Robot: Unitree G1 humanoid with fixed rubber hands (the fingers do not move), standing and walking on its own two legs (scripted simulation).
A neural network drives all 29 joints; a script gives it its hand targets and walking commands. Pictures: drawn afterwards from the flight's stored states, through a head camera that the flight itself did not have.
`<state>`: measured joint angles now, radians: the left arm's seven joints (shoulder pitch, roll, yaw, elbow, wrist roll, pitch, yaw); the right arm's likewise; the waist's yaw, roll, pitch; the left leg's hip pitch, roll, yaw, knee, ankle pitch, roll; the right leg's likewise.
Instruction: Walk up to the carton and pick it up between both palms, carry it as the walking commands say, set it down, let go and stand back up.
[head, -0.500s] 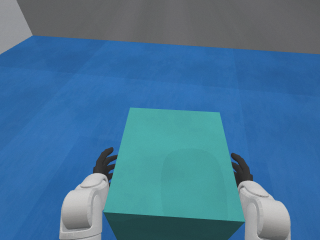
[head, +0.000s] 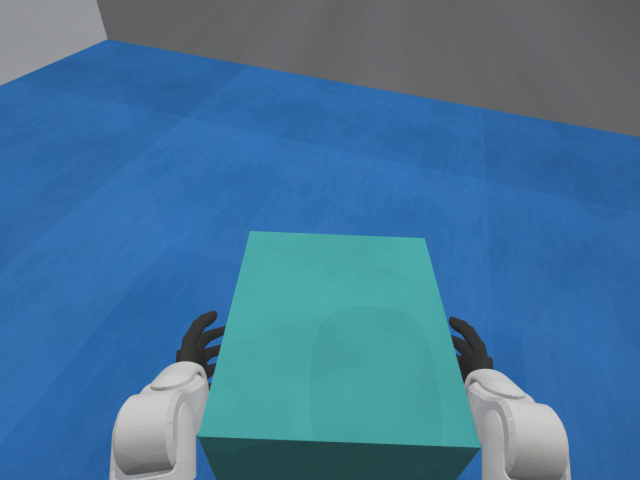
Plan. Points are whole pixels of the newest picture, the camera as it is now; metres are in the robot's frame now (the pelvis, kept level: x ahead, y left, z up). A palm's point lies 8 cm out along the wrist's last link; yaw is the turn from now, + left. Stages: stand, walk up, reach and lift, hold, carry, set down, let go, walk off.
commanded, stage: carry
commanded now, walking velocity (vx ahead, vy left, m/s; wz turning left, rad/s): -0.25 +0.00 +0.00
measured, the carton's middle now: (331, 386) +0.27 +0.01 +0.00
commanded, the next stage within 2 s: none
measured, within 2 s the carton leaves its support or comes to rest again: neither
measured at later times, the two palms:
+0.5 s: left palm out of the picture +0.06 +0.10 +0.08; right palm out of the picture +0.03 -0.21 +0.07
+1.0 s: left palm out of the picture -0.05 +0.16 +0.07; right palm out of the picture -0.04 -0.16 +0.07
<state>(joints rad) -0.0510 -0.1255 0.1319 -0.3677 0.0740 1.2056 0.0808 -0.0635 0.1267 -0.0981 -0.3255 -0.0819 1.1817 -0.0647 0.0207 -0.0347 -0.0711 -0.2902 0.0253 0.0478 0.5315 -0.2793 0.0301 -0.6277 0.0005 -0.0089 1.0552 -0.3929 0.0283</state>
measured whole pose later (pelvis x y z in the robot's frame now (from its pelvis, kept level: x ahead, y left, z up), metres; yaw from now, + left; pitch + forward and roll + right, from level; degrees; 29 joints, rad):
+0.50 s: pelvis -0.20 -0.03 +0.00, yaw -3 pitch +3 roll +3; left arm -0.07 -0.13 0.10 -0.37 0.07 1.19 0.08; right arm -0.06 0.13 -0.13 -0.40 -0.07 1.20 -0.08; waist -0.04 0.00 -0.08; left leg -0.51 0.00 0.05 1.02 -0.44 -0.04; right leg -0.36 -0.06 -0.06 0.51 -0.20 -0.03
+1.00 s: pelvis -0.29 -0.01 -0.01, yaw +0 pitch -1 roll +1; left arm -0.11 -0.11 0.15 -0.30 0.07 1.22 0.08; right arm -0.09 0.13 -0.11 -0.31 -0.11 1.21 -0.06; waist 0.03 -0.03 -0.10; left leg -0.23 0.00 0.07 0.58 -0.34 0.01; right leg -0.43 -0.07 -0.10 0.54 -0.13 0.00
